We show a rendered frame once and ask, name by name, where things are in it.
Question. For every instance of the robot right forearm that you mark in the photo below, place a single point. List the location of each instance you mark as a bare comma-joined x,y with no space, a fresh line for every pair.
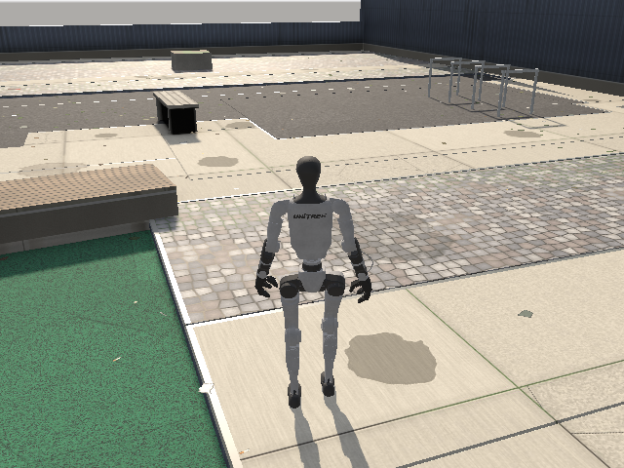
358,263

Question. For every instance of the robot right shin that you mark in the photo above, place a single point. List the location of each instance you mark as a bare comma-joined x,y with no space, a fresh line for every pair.
329,351

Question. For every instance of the robot right upper arm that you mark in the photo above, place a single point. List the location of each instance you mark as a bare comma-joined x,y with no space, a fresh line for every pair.
341,207

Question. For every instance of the robot right hand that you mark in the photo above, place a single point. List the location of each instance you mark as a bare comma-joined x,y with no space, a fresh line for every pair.
366,289

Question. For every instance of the robot left forearm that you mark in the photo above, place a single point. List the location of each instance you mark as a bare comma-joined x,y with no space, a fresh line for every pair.
265,262

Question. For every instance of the robot left hand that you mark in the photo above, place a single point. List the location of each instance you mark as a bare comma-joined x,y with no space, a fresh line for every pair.
260,283

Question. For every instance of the left robot foot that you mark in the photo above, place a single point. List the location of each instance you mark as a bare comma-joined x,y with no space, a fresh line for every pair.
294,400

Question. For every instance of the robot left upper arm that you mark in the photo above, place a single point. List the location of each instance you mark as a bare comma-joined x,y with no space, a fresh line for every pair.
279,208

